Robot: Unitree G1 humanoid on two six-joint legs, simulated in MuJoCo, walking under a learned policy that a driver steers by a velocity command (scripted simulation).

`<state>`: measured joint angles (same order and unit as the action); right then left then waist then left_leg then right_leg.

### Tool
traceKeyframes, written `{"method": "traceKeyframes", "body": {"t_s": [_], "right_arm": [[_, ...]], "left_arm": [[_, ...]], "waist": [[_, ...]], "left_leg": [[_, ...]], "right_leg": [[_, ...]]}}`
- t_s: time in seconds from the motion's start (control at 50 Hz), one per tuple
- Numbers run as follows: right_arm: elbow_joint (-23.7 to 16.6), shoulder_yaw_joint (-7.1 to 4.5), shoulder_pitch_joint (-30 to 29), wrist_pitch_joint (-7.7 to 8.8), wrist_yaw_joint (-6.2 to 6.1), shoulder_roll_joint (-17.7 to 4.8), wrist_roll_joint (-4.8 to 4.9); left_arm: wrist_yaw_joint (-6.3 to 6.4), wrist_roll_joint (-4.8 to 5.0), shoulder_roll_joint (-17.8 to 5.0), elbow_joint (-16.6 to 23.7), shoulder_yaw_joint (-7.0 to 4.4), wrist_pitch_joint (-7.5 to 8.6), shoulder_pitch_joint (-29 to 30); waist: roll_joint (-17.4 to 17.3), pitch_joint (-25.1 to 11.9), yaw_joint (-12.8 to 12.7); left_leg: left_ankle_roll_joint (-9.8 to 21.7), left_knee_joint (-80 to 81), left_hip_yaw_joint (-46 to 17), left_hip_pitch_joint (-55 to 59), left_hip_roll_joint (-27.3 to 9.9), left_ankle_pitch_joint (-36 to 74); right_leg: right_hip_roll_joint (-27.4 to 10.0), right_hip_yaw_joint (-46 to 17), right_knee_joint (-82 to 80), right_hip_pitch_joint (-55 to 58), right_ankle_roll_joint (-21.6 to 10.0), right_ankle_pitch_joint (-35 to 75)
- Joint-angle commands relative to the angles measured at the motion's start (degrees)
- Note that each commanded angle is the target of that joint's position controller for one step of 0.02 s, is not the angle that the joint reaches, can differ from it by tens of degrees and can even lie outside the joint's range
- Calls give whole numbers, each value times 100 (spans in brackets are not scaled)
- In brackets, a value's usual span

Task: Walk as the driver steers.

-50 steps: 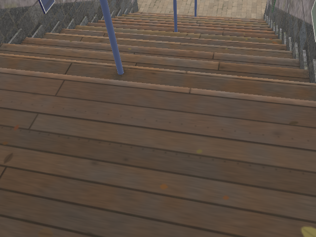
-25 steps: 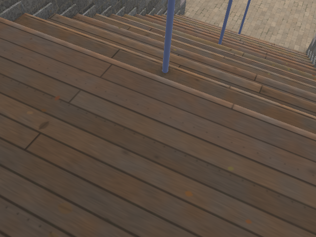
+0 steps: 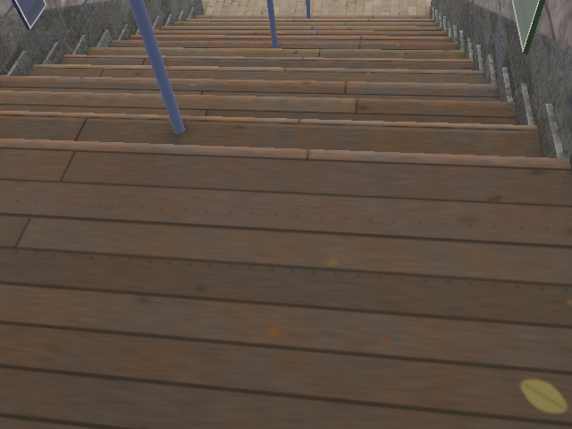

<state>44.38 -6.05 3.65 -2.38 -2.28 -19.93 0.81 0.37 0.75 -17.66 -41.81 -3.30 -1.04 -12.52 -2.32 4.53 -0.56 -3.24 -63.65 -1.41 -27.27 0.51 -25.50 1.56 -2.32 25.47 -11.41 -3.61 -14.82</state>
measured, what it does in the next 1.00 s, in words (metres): steps on the spot: left foot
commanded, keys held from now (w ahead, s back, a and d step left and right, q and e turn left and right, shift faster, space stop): e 0.04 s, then q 0.22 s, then no key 0.74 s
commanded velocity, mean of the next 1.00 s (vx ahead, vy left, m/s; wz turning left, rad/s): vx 0.00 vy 0.00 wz -0.02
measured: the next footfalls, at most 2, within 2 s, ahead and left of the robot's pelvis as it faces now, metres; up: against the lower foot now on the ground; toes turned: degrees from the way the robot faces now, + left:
left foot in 0.34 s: +0.06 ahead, +0.16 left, +0.00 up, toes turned -1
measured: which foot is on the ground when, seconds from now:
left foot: up 0.00-0.32, down 0.34-1.00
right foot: down 0.00-1.00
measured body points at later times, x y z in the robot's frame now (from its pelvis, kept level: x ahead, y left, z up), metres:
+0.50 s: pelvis +0.03 +0.02 -0.01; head +0.06 +0.03 +0.44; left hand +0.16 +0.29 -0.13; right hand +0.14 -0.26 -0.13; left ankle +0.02 +0.16 -0.75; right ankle -0.02 -0.08 -0.75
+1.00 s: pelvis +0.03 +0.05 -0.01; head +0.04 +0.05 +0.44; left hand +0.07 +0.31 -0.15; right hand +0.14 -0.22 -0.15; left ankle +0.02 +0.16 -0.75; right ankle -0.02 -0.08 -0.75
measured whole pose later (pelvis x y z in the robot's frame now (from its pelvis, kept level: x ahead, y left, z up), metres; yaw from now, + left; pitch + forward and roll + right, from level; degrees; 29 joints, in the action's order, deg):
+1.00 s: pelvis +0.03 +0.05 -0.01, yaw +1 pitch -2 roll +0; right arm 59.0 -1.9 6.1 -0.6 -1.2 -14.4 0.2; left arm 1.7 -0.5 -14.7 -57.8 -0.8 0.1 -12.9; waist 0.0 2.9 -1.3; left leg 0.9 -30.4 -1.6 -12.0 1.4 -16.5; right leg -0.1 -1.3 28.6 -6.8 0.6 -19.9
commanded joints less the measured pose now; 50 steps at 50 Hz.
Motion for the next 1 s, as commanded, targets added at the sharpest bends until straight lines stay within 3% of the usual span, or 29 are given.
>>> {"method": "traceKeyframes", "body": {"t_s": [0.02,0.04,0.08,0.12,0.18,0.24,0.26,0.28,0.3,0.34,0.36,0.38,0.4,0.42,0.46,0.5,0.72,1.0], "right_arm": [[-314,-68,-98,144,36,-372,-23],[-323,-70,-114,207,66,-361,-34],[-205,-41,-18,229,112,-331,8],[-153,29,5,253,118,-162,-1],[-60,84,70,289,118,-113,-8],[-50,65,68,308,114,-291,3],[-66,31,105,290,130,-411,33],[-65,36,148,296,135,-378,33],[-31,52,289,315,110,-295,33],[43,69,417,296,79,-359,-10],[36,27,487,300,47,-625,-47],[137,-16,533,293,71,-778,26],[135,15,583,305,110,-536,41],[188,56,570,319,136,-382,13],[232,100,501,362,170,-285,-24],[366,125,512,384,185,-294,-81],[750,223,265,279,73,-267,-63],[1293,303,125,222,88,-122,-62]], "left_arm": [[150,5,-1053,421,-265,27,9],[175,-15,-1159,392,-303,-2,-43],[209,-61,-982,408,-241,-46,68],[216,-115,-807,296,-177,-35,85],[174,-204,-634,105,-83,9,228],[127,-232,-813,-93,-98,36,329],[136,-209,-853,-117,-99,25,437],[142,-171,-846,-172,-88,22,476],[141,-118,-769,-227,-61,31,549],[132,-77,-657,-305,-29,100,474],[112,-180,-629,-318,-30,159,254],[73,-230,-606,-381,-46,199,19],[62,-193,-587,-424,-30,184,188],[65,-139,-526,-411,-16,149,376],[86,-107,-484,-440,-9,40,479],[54,-122,-428,-489,-3,19,424],[59,-112,-458,-1036,28,104,136],[158,-125,-339,-1466,157,171,-208]], "waist": [[766,-763,28],[768,-854,31],[821,-890,30],[862,-854,28],[986,-685,11],[977,-488,-37],[989,-457,-32],[953,-451,-6],[886,-449,93],[639,-430,132],[221,-608,-42],[-242,-843,-269],[-176,-953,-55],[-194,-921,-9],[-238,-815,11],[-224,-802,-53],[187,-496,-14],[204,-372,-60]], "left_leg": [[-131,155,-362,-656,-54,524],[-139,337,-357,-637,-27,595],[-204,764,-273,-542,-125,784],[-211,1253,-271,-158,-275,972],[-164,2053,-181,527,-449,1033],[-80,2509,-48,917,-390,808],[-65,2561,16,888,-358,667],[-21,2767,3,977,-359,620],[29,3129,21,1100,-368,769],[207,4128,-67,1621,-374,2493],[312,3910,-383,2029,-653,4071],[550,3585,-441,2218,-702,4372],[623,3598,-416,2177,-679,3931],[614,3660,-431,2080,-639,3614],[579,3697,-411,1935,-573,3428],[559,3646,-365,1907,-503,3236],[630,3635,-329,1997,-361,2928],[625,3733,-251,1779,-175,2442]], "right_leg": [[-1433,-1406,-617,1333,-994,3686],[-1390,-1441,-601,1402,-975,3694],[-1389,-1255,-603,1476,-947,3639],[-1352,-1107,-698,1229,-885,3403],[-1226,-854,-842,758,-798,2857],[-1268,-882,-867,493,-802,2553],[-1296,-876,-754,577,-818,2656],[-1313,-953,-651,576,-817,2778],[-1301,-982,-539,606,-759,2835],[-994,-832,-295,543,-380,2566],[-691,-662,-88,410,-154,2163],[-282,-375,-50,318,44,1643],[-176,-223,15,428,169,1392],[-166,-179,67,437,210,1290],[-208,-206,105,427,185,1374],[-250,-179,95,456,159,1333],[-270,-82,-31,198,321,1206],[-269,36,-73,125,375,741]]}}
